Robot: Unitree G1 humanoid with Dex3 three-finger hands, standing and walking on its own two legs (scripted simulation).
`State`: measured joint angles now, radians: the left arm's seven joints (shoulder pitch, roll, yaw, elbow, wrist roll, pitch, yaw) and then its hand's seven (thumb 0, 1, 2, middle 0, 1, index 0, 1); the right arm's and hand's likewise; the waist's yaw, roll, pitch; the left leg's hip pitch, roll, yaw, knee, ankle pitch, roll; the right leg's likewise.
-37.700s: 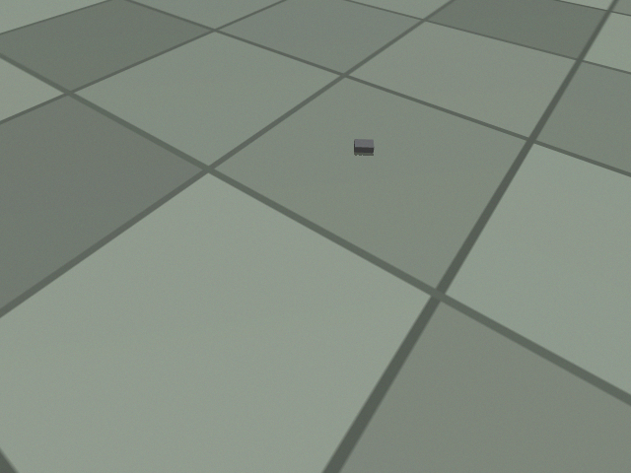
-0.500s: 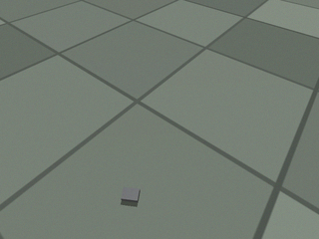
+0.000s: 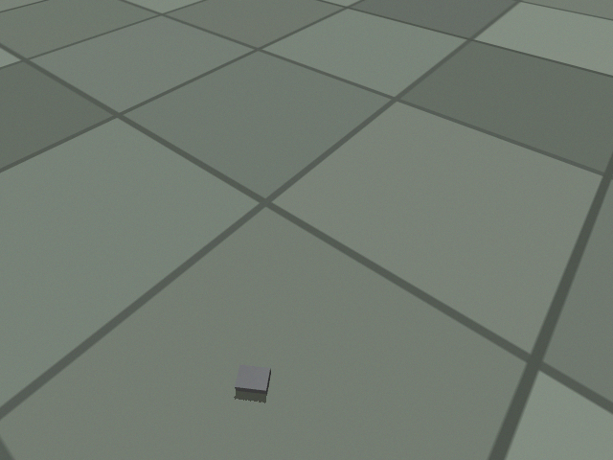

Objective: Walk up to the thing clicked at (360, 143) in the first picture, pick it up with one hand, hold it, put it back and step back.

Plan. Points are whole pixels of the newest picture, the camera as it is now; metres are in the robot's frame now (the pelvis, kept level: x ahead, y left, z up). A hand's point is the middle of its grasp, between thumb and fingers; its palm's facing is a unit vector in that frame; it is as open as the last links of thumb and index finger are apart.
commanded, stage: stand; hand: left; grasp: from above
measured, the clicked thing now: (253, 379) +0.49 +0.20 -0.76
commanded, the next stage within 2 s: step back in 1.52 s
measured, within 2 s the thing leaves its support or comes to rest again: neither
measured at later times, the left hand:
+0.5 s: hand out of the picture +0.08 +0.23 -0.15, palm faces +0.00 -0.94 -0.35, open 7.4 cm
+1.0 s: hand out of the picture +0.09 +0.23 -0.15, palm faces -0.01 -0.94 -0.35, open 7.4 cm
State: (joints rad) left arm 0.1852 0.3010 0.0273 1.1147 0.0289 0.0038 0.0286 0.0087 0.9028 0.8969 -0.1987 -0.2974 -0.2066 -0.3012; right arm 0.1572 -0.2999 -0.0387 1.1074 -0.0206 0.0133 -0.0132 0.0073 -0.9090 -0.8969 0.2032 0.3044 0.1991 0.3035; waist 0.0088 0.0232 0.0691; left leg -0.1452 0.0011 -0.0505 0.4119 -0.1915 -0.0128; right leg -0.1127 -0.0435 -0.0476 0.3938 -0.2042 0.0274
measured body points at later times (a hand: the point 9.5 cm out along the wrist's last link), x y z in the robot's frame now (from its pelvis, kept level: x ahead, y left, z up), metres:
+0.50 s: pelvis +0.01 -0.01 +0.00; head +0.01 -0.02 +0.45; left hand +0.08 +0.28 -0.13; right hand +0.07 -0.30 -0.14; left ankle +0.03 +0.13 -0.74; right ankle +0.01 -0.14 -0.74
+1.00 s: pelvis +0.02 -0.01 +0.00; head +0.03 -0.02 +0.45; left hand +0.09 +0.28 -0.13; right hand +0.09 -0.31 -0.14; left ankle +0.03 +0.13 -0.74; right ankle +0.01 -0.14 -0.74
